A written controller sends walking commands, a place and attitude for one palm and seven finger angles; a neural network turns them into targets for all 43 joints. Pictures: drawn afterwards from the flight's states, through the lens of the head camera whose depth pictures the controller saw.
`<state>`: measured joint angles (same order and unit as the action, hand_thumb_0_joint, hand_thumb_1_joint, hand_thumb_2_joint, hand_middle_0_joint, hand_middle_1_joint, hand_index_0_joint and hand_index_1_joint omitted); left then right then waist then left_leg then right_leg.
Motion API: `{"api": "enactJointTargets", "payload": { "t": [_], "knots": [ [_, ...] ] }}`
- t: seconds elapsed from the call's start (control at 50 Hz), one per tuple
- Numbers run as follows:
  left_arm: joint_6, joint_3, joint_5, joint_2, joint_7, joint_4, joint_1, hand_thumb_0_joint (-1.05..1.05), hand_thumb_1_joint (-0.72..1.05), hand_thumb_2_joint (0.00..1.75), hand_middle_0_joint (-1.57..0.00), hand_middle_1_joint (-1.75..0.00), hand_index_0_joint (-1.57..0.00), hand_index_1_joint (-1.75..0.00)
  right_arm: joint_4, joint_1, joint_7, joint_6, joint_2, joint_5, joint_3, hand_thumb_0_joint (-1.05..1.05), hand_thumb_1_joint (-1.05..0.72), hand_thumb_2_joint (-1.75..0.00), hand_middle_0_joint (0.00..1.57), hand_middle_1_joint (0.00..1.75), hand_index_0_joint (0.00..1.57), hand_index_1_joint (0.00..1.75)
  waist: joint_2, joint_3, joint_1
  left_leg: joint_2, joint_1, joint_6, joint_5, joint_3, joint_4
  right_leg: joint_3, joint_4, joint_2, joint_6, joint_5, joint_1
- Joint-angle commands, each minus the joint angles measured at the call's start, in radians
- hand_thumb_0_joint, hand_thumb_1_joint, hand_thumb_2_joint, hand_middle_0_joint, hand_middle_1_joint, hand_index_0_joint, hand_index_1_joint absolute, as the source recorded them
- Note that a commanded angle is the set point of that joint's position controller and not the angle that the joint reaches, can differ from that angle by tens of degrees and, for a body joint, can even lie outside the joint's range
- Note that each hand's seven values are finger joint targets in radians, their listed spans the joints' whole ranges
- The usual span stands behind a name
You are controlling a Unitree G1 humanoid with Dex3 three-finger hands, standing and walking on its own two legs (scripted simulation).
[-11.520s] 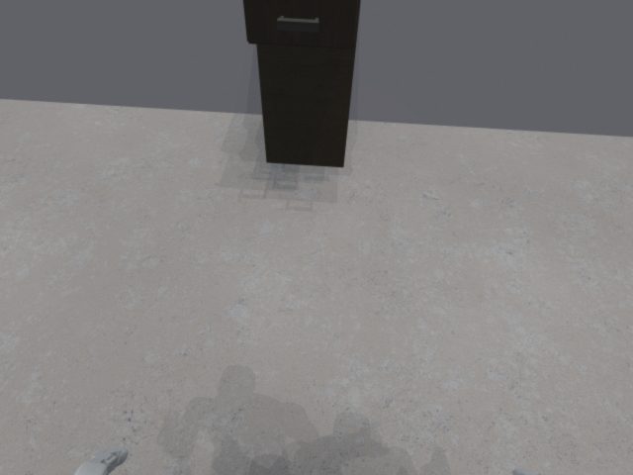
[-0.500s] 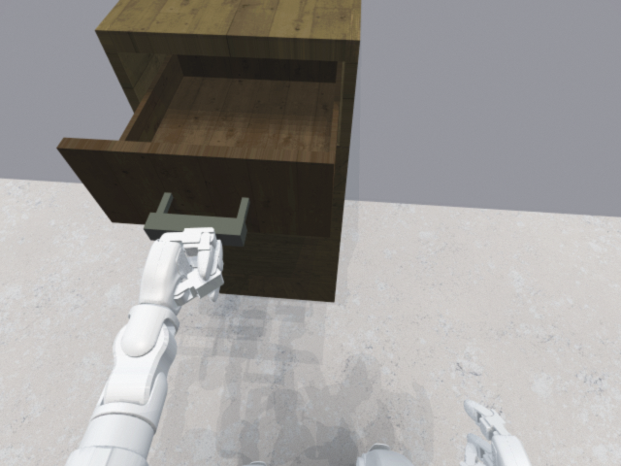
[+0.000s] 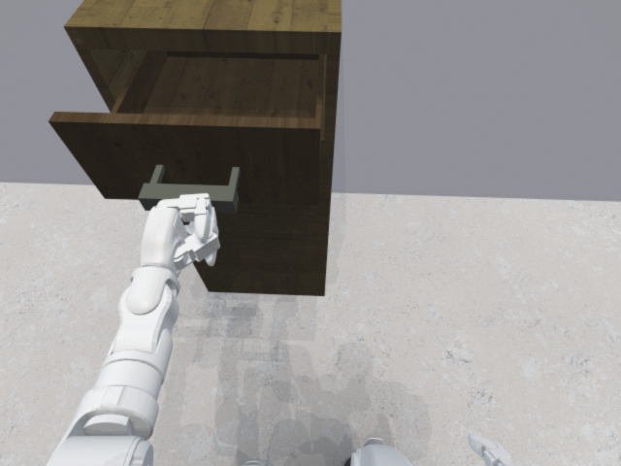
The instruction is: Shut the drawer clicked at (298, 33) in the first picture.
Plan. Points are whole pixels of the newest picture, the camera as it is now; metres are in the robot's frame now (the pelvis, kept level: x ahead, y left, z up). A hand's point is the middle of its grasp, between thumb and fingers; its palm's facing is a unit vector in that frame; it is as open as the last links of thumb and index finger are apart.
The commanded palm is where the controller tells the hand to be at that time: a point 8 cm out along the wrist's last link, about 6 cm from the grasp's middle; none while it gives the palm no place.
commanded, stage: push the drawer shut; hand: left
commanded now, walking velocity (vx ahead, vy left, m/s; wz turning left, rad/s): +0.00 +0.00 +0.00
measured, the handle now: (193, 185) +0.48 +0.17 +0.06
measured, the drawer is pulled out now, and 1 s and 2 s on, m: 0.16 0.04 0.00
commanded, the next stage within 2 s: pull the fist back off the drawer in 1.80 s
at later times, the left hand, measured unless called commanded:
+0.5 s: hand (218, 205) +0.44 +0.13 +0.06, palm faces -0.05 -1.00 -0.04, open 3.3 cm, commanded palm +0.43 +0.18 +0.06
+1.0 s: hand (228, 167) +0.51 +0.12 +0.06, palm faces -0.04 -1.00 -0.04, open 3.4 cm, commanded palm +0.50 +0.18 +0.06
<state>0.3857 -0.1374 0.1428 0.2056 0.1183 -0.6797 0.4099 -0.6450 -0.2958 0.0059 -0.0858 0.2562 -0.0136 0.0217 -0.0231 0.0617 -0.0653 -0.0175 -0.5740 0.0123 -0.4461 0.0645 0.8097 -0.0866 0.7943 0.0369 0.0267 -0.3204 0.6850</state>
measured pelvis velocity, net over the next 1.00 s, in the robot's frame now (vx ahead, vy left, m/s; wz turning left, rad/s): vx -0.01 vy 0.01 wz -0.02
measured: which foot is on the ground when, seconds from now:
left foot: down 0.00-1.00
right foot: down 0.00-1.00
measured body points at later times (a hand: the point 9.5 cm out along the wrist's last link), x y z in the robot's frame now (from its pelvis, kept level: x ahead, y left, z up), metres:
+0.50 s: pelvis -0.01 +0.00 -0.01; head +0.08 +0.00 +0.43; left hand +0.44 +0.18 +0.06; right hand +0.04 -0.25 -0.13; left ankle -0.03 +0.11 -0.70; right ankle +0.04 -0.10 -0.70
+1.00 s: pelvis -0.01 +0.01 -0.02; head +0.12 +0.01 +0.41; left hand +0.51 +0.17 +0.06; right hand -0.03 -0.25 -0.14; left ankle -0.03 +0.11 -0.70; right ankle +0.04 -0.10 -0.70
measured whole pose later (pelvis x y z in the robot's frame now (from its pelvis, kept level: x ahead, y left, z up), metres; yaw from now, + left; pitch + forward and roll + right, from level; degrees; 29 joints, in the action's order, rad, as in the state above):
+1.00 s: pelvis -0.01 +0.01 -0.02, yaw -1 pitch +20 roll -1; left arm 0.44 -0.35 0.03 0.40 0.11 -1.22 0.97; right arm -0.65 -0.40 0.02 -0.01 0.28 0.04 0.04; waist -0.03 0.07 -0.20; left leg -0.03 -0.82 0.03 -0.47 0.07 0.93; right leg -0.08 0.87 0.03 0.02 -0.30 0.92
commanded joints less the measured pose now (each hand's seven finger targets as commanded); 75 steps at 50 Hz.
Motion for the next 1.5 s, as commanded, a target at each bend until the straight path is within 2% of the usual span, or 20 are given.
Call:
{"api": "enactJointTargets", "payload": {
  "t": [0.0,0.1,0.24,0.34,0.46,0.52,0.62,0.68,0.76,0.82,0.9,0.98,1.0,1.06,1.12,1.24,1.26,1.32,1.42,1.48],
  "knots": [
    [0.085,-0.1,0.016,0.195,-0.018,0.168,0.429,0.0,0.9,0.9,-1.4,-1.6,-1.4,-1.6,0.093,-0.056,-0.013,-0.031,0.133,-0.004,-0.055,0.0,-0.9,-0.9,0.2,0.3,0.2,0.3,0.032,0.358,-0.013,0.017,0.001,-0.003,0.28,-0.044,-0.113,0.08,-0.067,-0.016,-0.011,0.28,-0.341],
    [0.098,-0.121,0.018,0.22,-0.008,0.091,0.513,0.0,0.9,0.9,-1.4,-1.6,-1.4,-1.6,0.08,-0.07,-0.016,-0.018,0.136,-0.002,-0.053,0.0,-0.9,-0.9,0.2,0.3,0.2,0.3,0.062,0.368,-0.031,0.02,-0.032,0.002,0.247,-0.037,-0.104,0.093,-0.073,-0.016,-0.016,0.264,-0.346],
    [0.124,-0.108,0.014,0.209,0.003,0.04,0.634,0.0,0.9,0.9,-1.4,-1.6,-1.4,-1.6,0.072,-0.094,-0.013,-0.009,0.136,0.003,-0.054,0.0,-0.9,-0.9,0.2,0.3,0.2,0.3,-0.01,0.418,-0.042,0.018,0.003,-0.002,0.29,-0.046,-0.092,0.083,-0.049,-0.023,-0.009,0.289,-0.307],
    [0.133,-0.131,0.008,0.241,0.001,-0.048,0.712,0.0,0.9,0.9,-1.4,-1.6,-1.4,-1.6,0.06,-0.113,-0.01,0.001,0.145,0.006,-0.052,0.0,-0.9,-0.9,0.2,0.3,0.2,0.3,0.04,0.394,-0.061,0.018,-0.045,0.003,0.246,-0.048,-0.085,0.083,-0.049,-0.026,-0.013,0.252,-0.28],
    [0.15,-0.179,-0.016,0.318,-0.005,-0.136,0.83,0.0,0.9,0.9,-1.4,-1.6,-1.4,-1.6,0.05,-0.145,-0.01,0.008,0.157,0.015,-0.051,0.0,-0.9,-0.9,0.2,0.3,0.2,0.3,0.031,0.408,-0.079,0.021,-0.078,0.011,0.2,-0.053,-0.069,0.093,-0.042,-0.031,-0.013,0.201,-0.25],
    [0.156,-0.149,-0.022,0.282,0.0,-0.143,0.883,0.0,0.9,0.9,-1.4,-1.6,-1.4,-1.6,0.05,-0.155,-0.004,0.01,0.153,0.019,-0.049,0.0,-0.9,-0.9,0.2,0.3,0.2,0.3,-0.024,0.437,-0.089,0.02,-0.048,0.008,0.221,-0.059,-0.06,0.085,-0.032,-0.033,-0.01,0.208,-0.214],
    [0.151,-0.196,-0.033,0.348,-0.003,-0.205,0.938,0.0,0.9,0.9,-1.4,-1.6,-1.4,-1.6,0.045,-0.19,-0.003,0.018,0.166,0.028,-0.05,0.0,-0.9,-0.9,0.2,0.3,0.2,0.3,0.022,0.456,-0.108,0.02,-0.093,0.015,0.202,-0.062,-0.042,0.091,-0.027,-0.038,-0.015,0.197,-0.215],
    [0.154,-0.184,-0.045,0.33,-0.004,-0.212,0.949,0.0,0.9,0.9,-1.4,-1.6,-1.4,-1.6,0.051,-0.206,0.002,0.025,0.166,0.033,-0.049,0.0,-0.9,-0.9,0.2,0.3,0.2,0.3,-0.043,0.492,-0.104,0.018,-0.043,0.009,0.255,-0.071,-0.037,0.08,-0.012,-0.043,-0.009,0.221,-0.184],
    [0.144,-0.232,-0.055,0.404,-0.016,-0.268,0.996,0.0,0.9,0.9,-1.4,-1.6,-1.4,-1.6,0.042,-0.23,0.001,0.037,0.182,0.038,-0.048,0.0,-0.9,-0.9,0.2,0.3,0.2,0.3,0.011,0.452,-0.126,0.017,-0.11,0.018,0.215,-0.07,-0.026,0.087,-0.021,-0.045,-0.013,0.198,-0.179],
    [0.138,-0.211,-0.072,0.393,-0.018,-0.285,1.057,0.0,0.9,0.9,-1.4,-1.6,-1.4,-1.6,0.041,-0.243,0.002,0.042,0.18,0.042,-0.044,0.0,-0.9,-0.9,0.2,0.3,0.2,0.3,-0.028,0.46,-0.143,0.018,-0.117,0.017,0.205,-0.072,-0.017,0.089,-0.018,-0.043,-0.014,0.18,-0.151],
    [0.139,-0.254,-0.086,0.454,-0.027,-0.282,1.084,0.0,0.9,0.9,-1.4,-1.6,-1.4,-1.6,0.042,-0.268,0.004,0.052,0.189,0.051,-0.047,0.0,-0.9,-0.9,0.2,0.3,0.2,0.3,-0.062,0.532,-0.145,0.015,-0.074,0.015,0.276,-0.081,0.004,0.083,0.0,-0.045,-0.013,0.227,-0.141],
    [0.127,-0.253,-0.092,0.457,-0.026,-0.326,1.114,0.0,0.9,0.9,-1.4,-1.6,-1.4,-1.6,0.038,-0.289,0.006,0.063,0.192,0.056,-0.043,0.0,-0.9,-0.9,0.2,0.3,0.2,0.3,-0.043,0.509,-0.169,0.013,-0.108,0.018,0.272,-0.079,0.015,0.084,-0.002,-0.047,-0.015,0.233,-0.134],
    [0.128,-0.273,-0.097,0.486,-0.029,-0.317,1.127,0.0,0.9,0.9,-1.4,-1.6,-1.4,-1.6,0.042,-0.295,0.006,0.066,0.195,0.057,-0.044,0.0,-0.9,-0.9,0.2,0.3,0.2,0.3,-0.046,0.527,-0.16,0.013,-0.111,0.017,0.278,-0.083,0.018,0.085,0.003,-0.048,-0.014,0.236,-0.143],
    [0.124,-0.238,-0.104,0.441,-0.03,-0.328,1.145,0.0,0.9,0.9,-1.4,-1.6,-1.4,-1.6,0.041,-0.308,0.011,0.075,0.192,0.062,-0.045,0.0,-0.9,-0.9,0.2,0.3,0.2,0.3,-0.083,0.539,-0.175,0.009,-0.066,0.014,0.321,-0.091,0.026,0.075,0.008,-0.05,-0.011,0.251,-0.098],
    [0.112,-0.254,-0.114,0.475,-0.041,-0.343,1.196,0.0,0.9,0.9,-1.4,-1.6,-1.4,-1.6,0.034,-0.325,0.012,0.086,0.199,0.067,-0.042,0.0,-0.9,-0.9,0.2,0.3,0.2,0.3,-0.081,0.524,-0.193,0.006,-0.084,0.014,0.323,-0.097,0.033,0.073,0.009,-0.05,-0.014,0.248,-0.082],
    [0.101,-0.283,-0.138,0.525,-0.054,-0.368,1.221,0.0,0.9,0.9,-1.4,-1.6,-1.4,-1.6,0.034,-0.354,0.016,0.106,0.204,0.076,-0.041,0.0,-0.9,-0.9,0.2,0.3,0.2,0.3,-0.104,0.561,-0.199,0.002,-0.073,0.012,0.38,-0.1,0.055,0.072,0.018,-0.053,-0.012,0.291,-0.077],
    [0.098,-0.269,-0.139,0.506,-0.055,-0.374,1.235,0.0,0.9,0.9,-1.4,-1.6,-1.4,-1.6,0.032,-0.363,0.016,0.109,0.203,0.079,-0.041,0.0,-0.9,-0.9,0.2,0.3,0.2,0.3,-0.094,0.563,-0.213,0.001,-0.066,0.014,0.398,-0.105,0.057,0.068,0.021,-0.055,-0.011,0.311,-0.074],
    [0.087,-0.297,-0.148,0.554,-0.054,-0.397,1.245,0.0,0.9,0.9,-1.4,-1.6,-1.4,-1.6,0.034,-0.371,0.017,0.117,0.207,0.079,-0.038,0.0,-0.9,-0.9,0.2,0.3,0.2,0.3,-0.093,0.559,-0.212,0.002,-0.105,0.016,0.384,-0.099,0.064,0.073,0.02,-0.056,-0.011,0.313,-0.091],
    [0.079,-0.272,-0.156,0.547,-0.054,-0.411,1.347,0.0,0.9,0.9,-1.4,-1.6,-1.4,-1.6,0.026,-0.382,0.015,0.121,0.207,0.08,-0.034,0.0,-0.9,-0.9,0.2,0.3,0.2,0.3,-0.114,0.531,-0.249,0.001,-0.107,0.017,0.345,-0.111,0.071,0.068,0.012,-0.059,-0.016,0.255,-0.032],
    [0.086,-0.24,-0.155,0.517,-0.055,-0.392,1.416,0.0,0.9,0.9,-1.4,-1.6,-1.4,-1.6,0.014,-0.389,0.017,0.115,0.207,0.086,-0.033,0.0,-0.9,-0.9,0.2,0.3,0.2,0.3,-0.178,0.553,-0.272,-0.006,-0.038,0.008,0.37,-0.133,0.08,0.055,0.017,-0.06,-0.013,0.235,0.037]
  ]
}}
